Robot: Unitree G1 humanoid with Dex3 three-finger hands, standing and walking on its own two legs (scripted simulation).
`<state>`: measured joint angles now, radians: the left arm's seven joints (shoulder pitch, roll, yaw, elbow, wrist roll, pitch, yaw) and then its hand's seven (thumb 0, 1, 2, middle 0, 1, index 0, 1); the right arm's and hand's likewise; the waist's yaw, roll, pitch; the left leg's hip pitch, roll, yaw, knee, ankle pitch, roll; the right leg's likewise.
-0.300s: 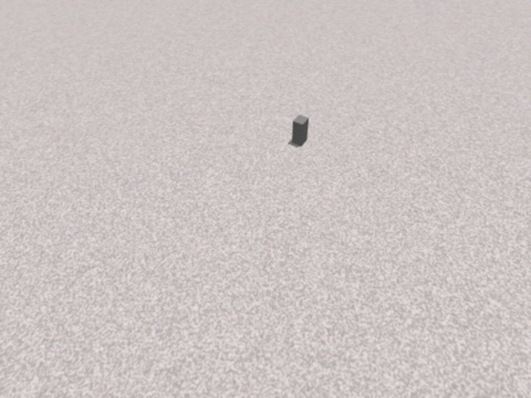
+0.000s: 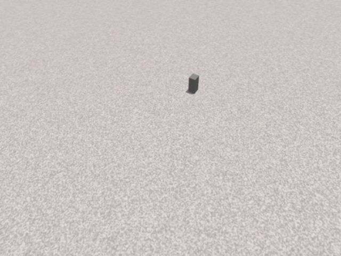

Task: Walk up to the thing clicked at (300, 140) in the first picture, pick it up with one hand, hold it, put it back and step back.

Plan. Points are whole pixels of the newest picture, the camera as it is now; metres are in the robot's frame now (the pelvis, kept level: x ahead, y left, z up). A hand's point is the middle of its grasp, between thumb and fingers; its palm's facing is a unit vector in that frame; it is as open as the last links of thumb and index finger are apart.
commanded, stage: stand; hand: left
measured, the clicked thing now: (193, 83) +1.54 -0.12 -0.71
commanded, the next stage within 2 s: walk up in 0.82 s
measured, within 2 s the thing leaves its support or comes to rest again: neither
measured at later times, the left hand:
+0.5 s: hand out of the picture +0.08 +0.25 -0.16, palm faces -0.02 -0.94 -0.34, open 7.4 cm
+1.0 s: hand out of the picture +0.11 +0.26 -0.15, palm faces -0.09 -0.93 -0.36, open 7.4 cm
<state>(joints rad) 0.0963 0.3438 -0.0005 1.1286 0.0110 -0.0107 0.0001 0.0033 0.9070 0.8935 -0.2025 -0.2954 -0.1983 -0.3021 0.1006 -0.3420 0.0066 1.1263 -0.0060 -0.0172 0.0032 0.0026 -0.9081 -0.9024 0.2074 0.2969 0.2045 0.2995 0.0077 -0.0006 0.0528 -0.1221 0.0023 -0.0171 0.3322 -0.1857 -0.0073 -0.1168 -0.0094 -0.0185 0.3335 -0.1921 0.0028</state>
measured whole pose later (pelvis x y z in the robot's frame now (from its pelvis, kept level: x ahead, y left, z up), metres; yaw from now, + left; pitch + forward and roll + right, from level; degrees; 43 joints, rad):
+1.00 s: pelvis +0.02 -0.02 -0.01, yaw -3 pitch -1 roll +1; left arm 0.18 0.43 0.07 1.04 0.04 0.01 -0.08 0.01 0.91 0.89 -0.20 -0.30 -0.20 -0.30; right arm 0.23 -0.38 -0.07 1.02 -0.04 -0.08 0.04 0.00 -0.90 -0.90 0.21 0.30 0.21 0.30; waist -0.01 -0.03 0.02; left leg -0.08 0.02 0.04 0.36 -0.27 0.03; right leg -0.40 -0.04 0.03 0.82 -0.41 -0.02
